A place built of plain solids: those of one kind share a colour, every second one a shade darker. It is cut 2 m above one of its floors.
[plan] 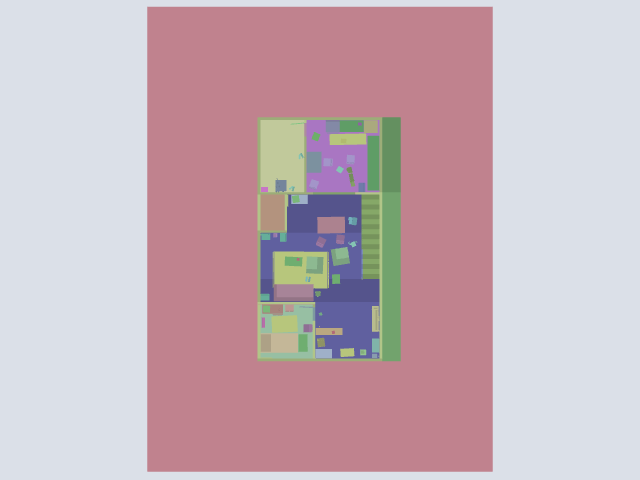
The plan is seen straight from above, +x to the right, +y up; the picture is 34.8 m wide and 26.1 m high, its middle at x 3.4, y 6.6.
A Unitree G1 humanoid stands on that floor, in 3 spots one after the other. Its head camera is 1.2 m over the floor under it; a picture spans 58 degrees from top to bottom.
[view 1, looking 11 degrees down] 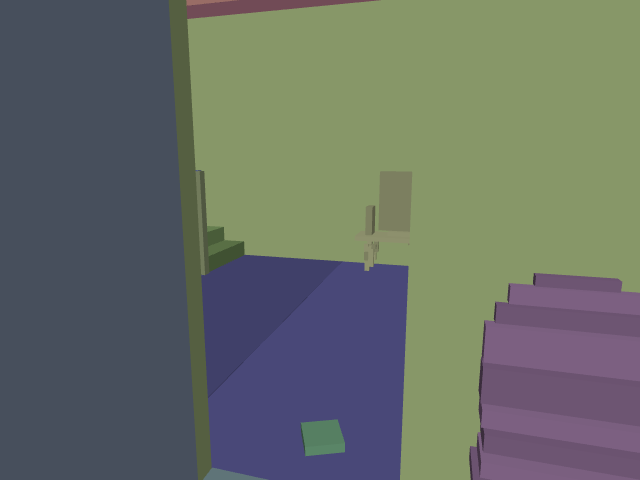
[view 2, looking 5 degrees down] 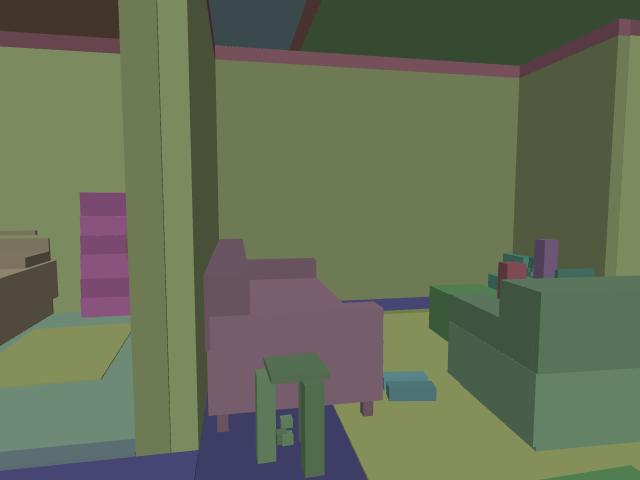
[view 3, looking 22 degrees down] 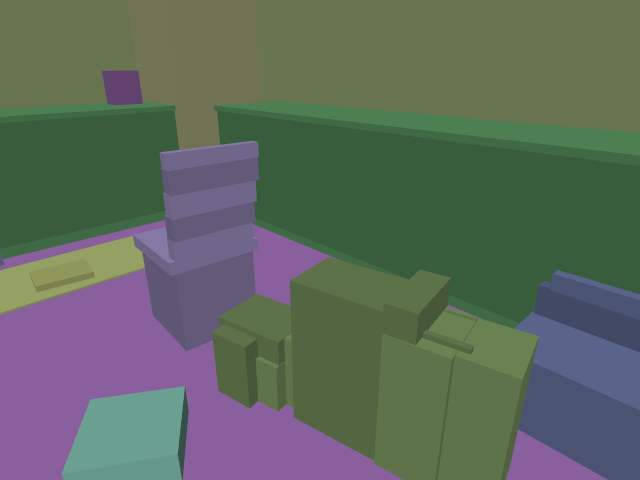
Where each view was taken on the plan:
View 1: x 1.82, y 2.12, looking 16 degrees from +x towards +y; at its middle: wall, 5.09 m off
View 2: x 5.22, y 3.42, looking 169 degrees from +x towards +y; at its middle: wall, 5.18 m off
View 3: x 4.17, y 9.22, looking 46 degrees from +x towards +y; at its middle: counter_run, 2.85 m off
